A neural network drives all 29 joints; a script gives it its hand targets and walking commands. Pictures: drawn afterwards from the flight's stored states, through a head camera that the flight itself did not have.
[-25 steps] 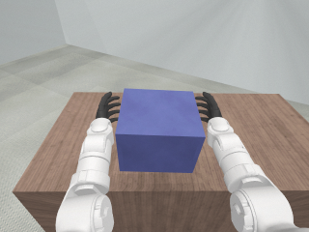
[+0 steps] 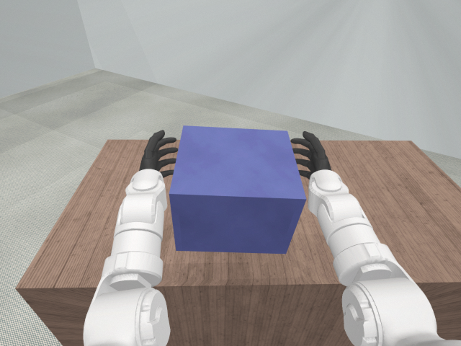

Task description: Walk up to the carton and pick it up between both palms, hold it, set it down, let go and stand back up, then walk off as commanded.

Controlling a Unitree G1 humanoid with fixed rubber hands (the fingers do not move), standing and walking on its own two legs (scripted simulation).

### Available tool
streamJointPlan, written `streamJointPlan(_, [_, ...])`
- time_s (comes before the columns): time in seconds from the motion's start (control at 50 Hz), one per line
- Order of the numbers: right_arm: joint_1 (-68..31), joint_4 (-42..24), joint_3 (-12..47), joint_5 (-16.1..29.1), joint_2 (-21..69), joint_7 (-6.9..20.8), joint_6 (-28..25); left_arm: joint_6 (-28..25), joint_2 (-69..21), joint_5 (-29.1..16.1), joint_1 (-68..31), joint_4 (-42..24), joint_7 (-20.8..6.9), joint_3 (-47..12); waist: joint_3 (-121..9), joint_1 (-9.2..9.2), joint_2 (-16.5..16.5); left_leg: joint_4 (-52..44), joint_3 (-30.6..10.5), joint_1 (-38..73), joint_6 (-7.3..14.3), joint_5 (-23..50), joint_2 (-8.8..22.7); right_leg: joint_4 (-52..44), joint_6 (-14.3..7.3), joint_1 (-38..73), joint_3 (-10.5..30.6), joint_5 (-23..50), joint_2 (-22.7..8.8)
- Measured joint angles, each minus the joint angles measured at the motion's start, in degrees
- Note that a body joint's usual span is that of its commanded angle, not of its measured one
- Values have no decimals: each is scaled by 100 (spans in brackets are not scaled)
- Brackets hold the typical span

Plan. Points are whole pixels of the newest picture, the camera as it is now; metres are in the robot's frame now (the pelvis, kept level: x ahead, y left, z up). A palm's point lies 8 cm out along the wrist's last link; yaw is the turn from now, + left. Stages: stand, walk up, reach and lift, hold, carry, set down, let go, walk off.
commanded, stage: reach and lift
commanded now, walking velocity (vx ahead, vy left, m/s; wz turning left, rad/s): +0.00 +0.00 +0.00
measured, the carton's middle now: (233, 188) +0.39 +0.03 +0.12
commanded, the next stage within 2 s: hold in 0.46 s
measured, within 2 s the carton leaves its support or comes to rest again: neither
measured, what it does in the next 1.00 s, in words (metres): stands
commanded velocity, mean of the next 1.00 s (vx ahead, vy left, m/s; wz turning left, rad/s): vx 0.00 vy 0.00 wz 0.00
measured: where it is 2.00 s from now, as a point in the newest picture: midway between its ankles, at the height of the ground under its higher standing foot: outside the picture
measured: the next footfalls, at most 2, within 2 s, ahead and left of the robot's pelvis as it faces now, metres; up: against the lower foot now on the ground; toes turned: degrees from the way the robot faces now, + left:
none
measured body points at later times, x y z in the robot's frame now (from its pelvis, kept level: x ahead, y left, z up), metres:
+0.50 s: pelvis +0.00 +0.00 +0.00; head -0.07 +0.03 +0.44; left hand +0.38 +0.18 +0.19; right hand +0.39 -0.13 +0.19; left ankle +0.05 +0.14 -0.74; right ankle +0.01 -0.12 -0.74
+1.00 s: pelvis -0.01 +0.00 +0.00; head -0.08 +0.03 +0.44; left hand +0.37 +0.18 +0.20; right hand +0.38 -0.13 +0.20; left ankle +0.05 +0.14 -0.74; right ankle +0.01 -0.12 -0.74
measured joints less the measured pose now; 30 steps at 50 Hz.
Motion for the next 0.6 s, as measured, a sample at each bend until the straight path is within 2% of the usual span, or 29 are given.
streamJointPlan(0.26, [0,-150,0,71,4,-10,149,264,0,61,-21,-218,-38,-25,2,-19,-16,0,0,45,1,3,0,0,2,45,0,3,0])
streamJointPlan(0.6, [2,-559,22,356,19,-45,480,784,0,183,110,-887,-93,-160,31,-91,-47,0,0,174,1,6,0,0,3,174,0,5,0])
